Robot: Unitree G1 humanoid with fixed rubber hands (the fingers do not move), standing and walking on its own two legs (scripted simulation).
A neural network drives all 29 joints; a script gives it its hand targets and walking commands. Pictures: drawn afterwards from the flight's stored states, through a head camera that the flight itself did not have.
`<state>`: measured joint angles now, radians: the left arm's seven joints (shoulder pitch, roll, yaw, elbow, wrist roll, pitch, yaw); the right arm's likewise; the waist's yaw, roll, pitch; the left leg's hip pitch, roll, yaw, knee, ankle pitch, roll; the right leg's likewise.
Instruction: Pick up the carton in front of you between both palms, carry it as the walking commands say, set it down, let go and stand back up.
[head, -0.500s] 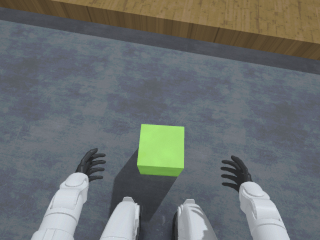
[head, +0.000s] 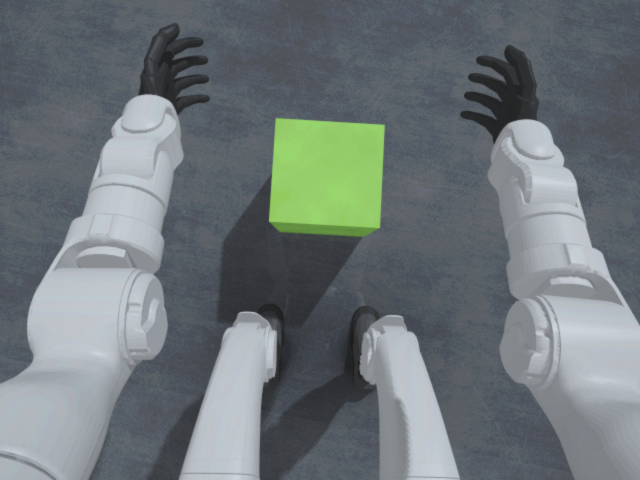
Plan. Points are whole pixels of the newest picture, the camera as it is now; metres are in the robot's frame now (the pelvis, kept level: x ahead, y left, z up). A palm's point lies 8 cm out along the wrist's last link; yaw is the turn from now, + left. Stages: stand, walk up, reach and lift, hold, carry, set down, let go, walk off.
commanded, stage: reach and lift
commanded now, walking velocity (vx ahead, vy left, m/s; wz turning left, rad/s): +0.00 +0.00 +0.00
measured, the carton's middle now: (325, 185) +0.51 -0.01 -0.52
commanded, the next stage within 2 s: none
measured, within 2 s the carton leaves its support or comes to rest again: leaves its support in 1.82 s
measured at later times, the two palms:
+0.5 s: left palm (209, 151) +0.51 +0.19 -0.28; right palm (450, 164) +0.50 -0.20 -0.28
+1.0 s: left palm (237, 173) +0.51 +0.18 -0.45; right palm (415, 183) +0.50 -0.19 -0.45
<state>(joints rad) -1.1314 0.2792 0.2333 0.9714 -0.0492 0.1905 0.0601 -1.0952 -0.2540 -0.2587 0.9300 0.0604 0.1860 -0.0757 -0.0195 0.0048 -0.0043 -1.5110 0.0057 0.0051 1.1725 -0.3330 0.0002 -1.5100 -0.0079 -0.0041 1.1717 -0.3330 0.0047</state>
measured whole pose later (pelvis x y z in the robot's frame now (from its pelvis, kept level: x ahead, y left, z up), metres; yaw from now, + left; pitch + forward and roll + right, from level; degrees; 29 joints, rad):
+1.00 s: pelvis -0.03 +0.00 -0.27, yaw +0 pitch +37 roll +0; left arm -1.49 0.40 0.02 1.19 -0.28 0.04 0.12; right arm -1.48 -0.37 -0.06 1.18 0.28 0.03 -0.13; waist -0.02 0.00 0.38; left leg -2.29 0.00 -0.01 2.17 -0.53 -0.01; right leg -2.29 0.00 0.00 2.17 -0.53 0.01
